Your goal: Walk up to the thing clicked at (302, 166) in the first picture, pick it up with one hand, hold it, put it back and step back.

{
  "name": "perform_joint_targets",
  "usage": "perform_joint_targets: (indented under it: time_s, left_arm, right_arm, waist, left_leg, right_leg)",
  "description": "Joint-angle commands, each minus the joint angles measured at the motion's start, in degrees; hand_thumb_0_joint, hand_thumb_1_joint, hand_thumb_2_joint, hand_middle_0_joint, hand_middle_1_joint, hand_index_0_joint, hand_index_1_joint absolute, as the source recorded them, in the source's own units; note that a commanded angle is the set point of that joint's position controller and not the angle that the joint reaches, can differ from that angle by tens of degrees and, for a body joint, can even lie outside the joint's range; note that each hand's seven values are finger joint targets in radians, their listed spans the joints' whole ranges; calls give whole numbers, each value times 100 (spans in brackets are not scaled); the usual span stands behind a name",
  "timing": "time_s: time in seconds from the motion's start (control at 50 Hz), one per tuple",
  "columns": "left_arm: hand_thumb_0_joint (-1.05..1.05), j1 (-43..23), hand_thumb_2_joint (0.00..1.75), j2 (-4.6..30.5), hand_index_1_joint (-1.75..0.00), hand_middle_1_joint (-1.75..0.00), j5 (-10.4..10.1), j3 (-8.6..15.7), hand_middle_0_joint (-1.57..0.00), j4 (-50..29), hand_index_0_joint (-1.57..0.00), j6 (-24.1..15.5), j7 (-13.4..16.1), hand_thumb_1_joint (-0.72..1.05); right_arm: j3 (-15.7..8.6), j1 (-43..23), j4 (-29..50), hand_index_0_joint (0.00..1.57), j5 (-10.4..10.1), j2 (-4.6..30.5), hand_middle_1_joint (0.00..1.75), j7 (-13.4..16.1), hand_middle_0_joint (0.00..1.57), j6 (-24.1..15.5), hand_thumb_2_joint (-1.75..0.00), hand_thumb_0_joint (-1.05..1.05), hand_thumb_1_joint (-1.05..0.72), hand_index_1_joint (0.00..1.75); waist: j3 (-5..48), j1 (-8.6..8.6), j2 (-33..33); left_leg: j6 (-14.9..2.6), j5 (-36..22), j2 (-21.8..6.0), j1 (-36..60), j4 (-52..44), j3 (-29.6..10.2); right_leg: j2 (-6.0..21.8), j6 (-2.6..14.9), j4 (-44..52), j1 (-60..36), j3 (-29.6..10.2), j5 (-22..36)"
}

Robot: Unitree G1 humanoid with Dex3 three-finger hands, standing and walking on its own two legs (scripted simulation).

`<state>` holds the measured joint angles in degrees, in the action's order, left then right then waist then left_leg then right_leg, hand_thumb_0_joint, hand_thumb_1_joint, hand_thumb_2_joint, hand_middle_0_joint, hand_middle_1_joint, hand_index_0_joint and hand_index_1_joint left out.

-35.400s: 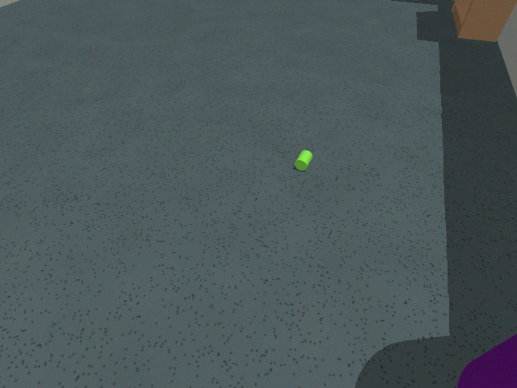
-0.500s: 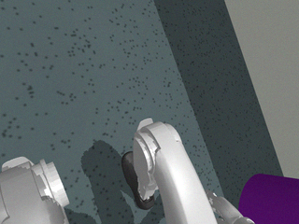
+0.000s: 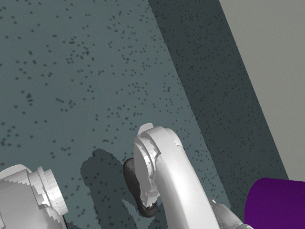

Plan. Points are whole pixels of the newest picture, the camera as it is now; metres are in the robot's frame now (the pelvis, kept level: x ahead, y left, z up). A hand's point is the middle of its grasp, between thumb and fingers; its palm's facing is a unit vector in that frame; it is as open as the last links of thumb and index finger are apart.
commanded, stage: close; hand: left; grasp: from above
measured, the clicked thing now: out of the picture +0.46 +0.38 -0.26
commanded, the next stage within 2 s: settle in 1.18 s
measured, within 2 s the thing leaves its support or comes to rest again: leaves its support in 1.62 s
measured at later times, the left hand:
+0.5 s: hand out of the picture +0.44 +0.37 -0.23, palm faces -0.48 -0.13 -0.87, open 12.8 cm
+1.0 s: hand out of the picture +0.44 +0.37 -0.23, palm faces -0.47 -0.11 -0.88, open 12.5 cm
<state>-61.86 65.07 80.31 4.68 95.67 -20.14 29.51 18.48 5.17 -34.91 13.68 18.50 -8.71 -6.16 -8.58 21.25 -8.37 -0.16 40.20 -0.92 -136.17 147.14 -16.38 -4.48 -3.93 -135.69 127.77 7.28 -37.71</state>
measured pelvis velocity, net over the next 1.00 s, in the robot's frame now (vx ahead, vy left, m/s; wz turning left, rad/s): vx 0.00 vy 0.00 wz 0.00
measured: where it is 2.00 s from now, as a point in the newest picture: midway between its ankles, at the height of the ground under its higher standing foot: (105, 220)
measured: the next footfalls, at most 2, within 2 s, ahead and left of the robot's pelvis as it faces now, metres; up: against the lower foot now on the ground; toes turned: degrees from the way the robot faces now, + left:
none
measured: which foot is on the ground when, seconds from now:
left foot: down 0.00-1.00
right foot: down 0.00-1.00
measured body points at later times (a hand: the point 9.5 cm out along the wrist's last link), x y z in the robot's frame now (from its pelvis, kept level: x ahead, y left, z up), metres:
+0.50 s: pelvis +0.00 +0.00 +0.00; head +0.27 +0.16 +0.33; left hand +0.46 +0.38 -0.18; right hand +0.09 -0.26 -0.04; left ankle +0.06 +0.13 -0.27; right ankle +0.12 -0.14 -0.26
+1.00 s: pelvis +0.00 +0.00 +0.00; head +0.27 +0.15 +0.33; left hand +0.46 +0.37 -0.18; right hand +0.08 -0.26 -0.05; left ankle +0.06 +0.13 -0.27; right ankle +0.12 -0.14 -0.26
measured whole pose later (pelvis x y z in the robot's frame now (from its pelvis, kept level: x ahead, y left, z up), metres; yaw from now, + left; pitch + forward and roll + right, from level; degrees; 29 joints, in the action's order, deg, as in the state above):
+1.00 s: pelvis +0.00 +0.00 +0.00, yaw +0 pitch +27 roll -16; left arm -61.1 66.0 79.9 6.0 93.9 -21.0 27.4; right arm 18.6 5.2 -33.6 13.8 19.6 -8.3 -5.9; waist -9.8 20.9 -8.4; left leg -0.3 40.4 -1.0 -136.1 147.4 -16.5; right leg -4.2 -4.0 -135.7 127.6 7.6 -37.6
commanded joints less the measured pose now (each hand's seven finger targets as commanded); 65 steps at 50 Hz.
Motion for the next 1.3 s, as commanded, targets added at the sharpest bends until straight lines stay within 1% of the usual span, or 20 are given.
perform_joint_targets:
  time_s: [0.0, 0.04, 0.14, 0.18, 0.2, 0.26, 0.28, 0.34, 0.38, 0.42, 0.46, 0.52, 0.56, 0.72, 0.82, 1.04, 1.08, 1.14, 1.26, 1.28]
  left_arm:
    - [0, -1318, 95, 1410, -98, -100, -205, 116, -8, -620, -9, 124, 72, -42]
    - [0, -1153, 96, 1468, -97, -99, -244, 191, -8, -600, -9, 155, -22, -42]
    - [0, -1253, 96, 1560, -97, -97, -354, 262, -9, -1144, -10, 32, -254, -41]
    - [0, -1010, 96, 1657, -97, -98, -320, 392, -10, -1036, -11, 1, -309, -39]
    - [0, -1141, 95, 1609, -96, -97, -316, 334, -12, -1235, -13, -50, -347, -37]
    - [0, -936, 96, 1546, -96, -97, -322, 331, -15, -1097, -16, -161, -379, -33]
    - [0, -1164, 96, 1542, -96, -97, -347, 274, -16, -1415, -16, -223, -382, -32]
    - [0, -806, 97, 1527, -95, -97, -295, 336, -17, -962, -18, -288, -331, -30]
    - [0, -1219, 95, 1565, -96, -98, -282, 297, -16, -1486, -18, -415, -255, -29]
    - [0, -1097, 93, 1512, -97, -99, -152, 227, -16, -1210, -18, -380, -228, -28]
    - [0, -1093, 95, 1511, -96, -98, -176, 299, -18, -1132, -19, -404, -138, -26]
    - [0, -1014, 100, 1406, -99, -100, -48, 134, -22, -868, -23, -312, -90, -22]
    - [0, -1331, 99, 1562, -98, -99, -84, 214, -24, -1221, -25, -329, 2, -19]
    - [0, -1297, 94, 1577, -95, -97, -122, 200, -27, -909, -29, -147, 144, -15]
    - [0, -1331, 90, 1569, -92, -95, -155, 221, -29, -936, -31, -42, 101, -11]
    - [0, -1212, 93, 1563, -89, -91, -274, 223, -43, -917, -44, -73, -73, 4]
    - [0, -1102, 93, 1688, -90, -91, -243, 320, -45, -855, -46, -58, -84, 7]
    - [0, -1075, 95, 1416, -90, -91, -233, 132, -49, -811, -50, -46, -150, 12]
    - [0, -967, 97, 1638, -89, -89, -189, 260, -57, -742, -57, -85, -144, 21]
    - [0, -936, 92, 1540, -92, -96, -189, 195, -54, -675, -57, -79, -166, 13]
  right_arm:
    - [-671, 903, 66, 20, -53, 1998, 30, 92, 20, -27, -90, 0, -89, 30]
    - [-610, 930, 96, 20, -75, 1963, 30, 90, 20, -25, -90, 0, -89, 30]
    - [-687, 986, 157, 20, -51, 2107, 30, 122, 20, 35, -90, 0, -89, 30]
    - [-605, 1003, 173, 20, -49, 1991, 30, 113, 20, 89, -90, 0, -89, 30]
    - [-684, 1062, 171, 20, -8, 2080, 30, 115, 20, 113, -90, 0, -88, 30]
    - [-584, 1030, 162, 20, 3, 1957, 30, 121, 20, 165, -90, 0, -88, 30]
    - [-671, 1048, 155, 20, -11, 2081, 30, 127, 20, 171, -90, 0, -89, 30]
    - [-553, 970, 152, 20, 19, 1973, 30, 121, 20, 231, -90, 0, -88, 30]
    - [-634, 1039, 101, 20, 67, 2053, 30, 133, 20, 275, -90, 0, -88, 30]
    - [-606, 1084, 47, 20, 93, 1982, 30, 108, 20, 276, -90, 0, -89, 30]
    - [-630, 975, 94, 20, 82, 2059, 30, 104, 20, 293, -89, 0, -88, 30]
    - [-538, 933, 86, 20, 48, 1892, 30, 80, 20, 271, -90, 0, -88, 30]
    - [-616, 942, 70, 20, 50, 1974, 30, 101, 20, 255, -90, 0, -88, 30]
    - [-620, 846, 74, 20, 20, 1969, 30, 129, 20, 139, -90, 0, -89, 30]
    - [-633, 984, 86, 20, 2, 2037, 30, 113, 20, 57, -90, 0, -89, 30]
    - [-630, 978, 127, 20, 8, 2036, 30, 139, 20, 73, -90, 0, -88, 30]
    - [-636, 953, 156, 20, 10, 2061, 30, 142, 20, 85, -89, 0, -88, 30]
    - [-651, 1025, 76, 20, -2, 2012, 30, 116, 20, 79, -90, 0, -88, 30]
    - [-585, 976, 114, 20, 35, 2033, 30, 129, 20, 136, -90, 0, -88, 30]
    - [-589, 959, 134, 20, 20, 2048, 30, 123, 20, 139, -90, 0, -90, 30]
  waist:
    - [3396, 229, 3264]
    - [3274, 216, 3025]
    - [3638, 207, 3306]
    - [3573, 136, 3264]
    - [3654, 215, 3310]
    - [3573, 188, 3125]
    - [3521, 193, 3246]
    - [3442, 154, 3109]
    - [3600, 183, 3339]
    - [3484, 179, 3454]
    - [3372, 199, 3286]
    - [3417, 179, 3306]
    - [3553, 150, 3363]
    - [3485, 164, 3251]
    - [3400, 247, 3162]
    - [3483, 182, 3105]
    - [3542, 148, 3093]
    - [3353, 180, 3184]
    - [3385, 115, 3124]
    - [3216, 166, 3131]
  left_leg:
    - [30, -1087, -175, 3065, -1627, 566]
    - [-8, -1021, -149, 2873, -1572, 607]
    - [70, -1539, -170, 3342, -1585, 539]
    - [73, -1598, -180, 3297, -1543, 551]
    - [55, -1607, -165, 3330, -1519, 597]
    - [12, -1614, -178, 3223, -1427, 627]
    - [42, -1642, -162, 3285, -1469, 620]
    - [45, -1653, -185, 3287, -1475, 564]
    - [53, -1825, -183, 3464, -1527, 566]
    - [64, -1835, -197, 3561, -1570, 557]
    - [73, -1698, -197, 3432, -1597, 497]
    - [45, -1664, -222, 3547, -1565, 520]
    - [32, -1651, -205, 3505, -1595, 555]
    - [14, -1259, -189, 3137, -1577, 617]
    - [26, -1390, -176, 3140, -1587, 558]
    - [28, -1307, -168, 3020, -1583, 573]
    - [21, -1335, -171, 3039, -1530, 578]
    - [47, -1422, -186, 3228, -1603, 547]
    - [33, -1385, -180, 3167, -1607, 551]
    - [47, -1328, -175, 3092, -1585, 547]
  right_leg:
    - [-82, 510, 964, -1443, 815, 1195]
    - [-83, 493, 1034, -1533, 781, 1117]
    - [-61, 530, 1016, -1684, 811, 1423]
    - [-69, 541, 1005, -1706, 828, 1394]
    - [-69, 529, 1052, -1780, 808, 1425]
    - [-88, 503, 1116, -1901, 786, 1456]
    - [-72, 529, 1074, -1799, 806, 1454]
    - [-100, 542, 1083, -1735, 878, 1364]
    - [-97, 517, 1064, -1835, 886, 1552]
    - [-88, 524, 992, -1694, 894, 1526]
    - [-95, 524, 984, -1550, 951, 1431]
    - [-103, 509, 972, -1508, 888, 1375]
    - [-94, 495, 997, -1651, 866, 1465]
    - [-105, 502, 999, -1595, 833, 1290]
    - [-78, 491, 969, -1573, 860, 1382]
    - [-86, 500, 1019, -1727, 851, 1328]
    - [-86, 510, 1022, -1726, 843, 1318]
    - [-80, 505, 996, -1546, 838, 1334]
    - [-78, 513, 1015, -1647, 839, 1282]
    - [-60, 530, 985, -1495, 844, 1216]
